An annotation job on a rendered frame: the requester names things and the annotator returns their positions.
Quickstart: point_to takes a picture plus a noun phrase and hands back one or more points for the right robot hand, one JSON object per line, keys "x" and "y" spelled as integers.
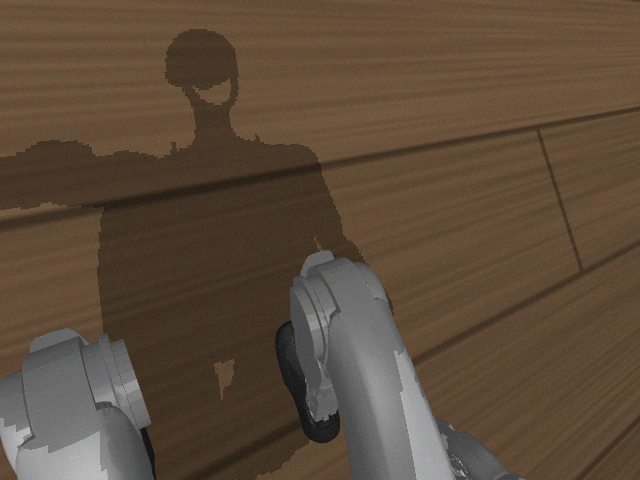
{"x": 470, "y": 459}

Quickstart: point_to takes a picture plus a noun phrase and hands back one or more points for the right robot foot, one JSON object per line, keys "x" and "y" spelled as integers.
{"x": 294, "y": 379}

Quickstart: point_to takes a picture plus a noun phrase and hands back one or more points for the left robot foot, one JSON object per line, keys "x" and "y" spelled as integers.
{"x": 149, "y": 449}

